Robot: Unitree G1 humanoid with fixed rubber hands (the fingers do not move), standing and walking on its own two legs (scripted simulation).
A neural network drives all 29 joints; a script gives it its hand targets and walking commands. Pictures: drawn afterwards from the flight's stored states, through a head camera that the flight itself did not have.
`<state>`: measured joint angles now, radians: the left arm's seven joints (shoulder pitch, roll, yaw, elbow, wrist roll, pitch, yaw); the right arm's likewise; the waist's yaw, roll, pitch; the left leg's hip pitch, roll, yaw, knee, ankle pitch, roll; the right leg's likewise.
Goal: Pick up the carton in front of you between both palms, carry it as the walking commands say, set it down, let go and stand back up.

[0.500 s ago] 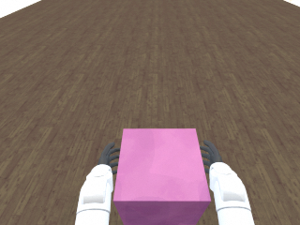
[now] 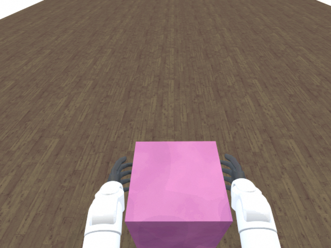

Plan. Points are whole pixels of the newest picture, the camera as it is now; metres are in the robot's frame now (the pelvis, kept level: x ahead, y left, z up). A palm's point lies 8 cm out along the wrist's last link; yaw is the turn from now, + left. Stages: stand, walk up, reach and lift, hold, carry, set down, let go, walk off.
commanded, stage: hold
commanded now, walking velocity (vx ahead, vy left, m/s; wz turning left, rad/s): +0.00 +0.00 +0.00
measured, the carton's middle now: (175, 198) +0.29 +0.00 -0.04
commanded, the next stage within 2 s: set down in 0.64 s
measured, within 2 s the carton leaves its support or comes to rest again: neither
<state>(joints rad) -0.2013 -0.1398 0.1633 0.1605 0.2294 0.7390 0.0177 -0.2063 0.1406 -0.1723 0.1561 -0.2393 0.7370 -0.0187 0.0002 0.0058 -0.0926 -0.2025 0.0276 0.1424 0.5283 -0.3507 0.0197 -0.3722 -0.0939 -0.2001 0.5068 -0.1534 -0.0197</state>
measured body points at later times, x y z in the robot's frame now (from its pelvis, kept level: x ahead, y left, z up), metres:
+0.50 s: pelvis -0.02 -0.02 +0.01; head -0.05 -0.05 +0.46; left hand +0.25 +0.16 +0.04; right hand +0.29 -0.14 +0.04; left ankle -0.04 +0.10 -0.73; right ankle +0.07 -0.13 -0.73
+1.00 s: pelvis -0.03 -0.05 -0.01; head -0.01 -0.07 +0.44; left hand +0.30 +0.14 +0.00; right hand +0.33 -0.16 +0.00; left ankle -0.04 +0.10 -0.73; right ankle +0.07 -0.13 -0.73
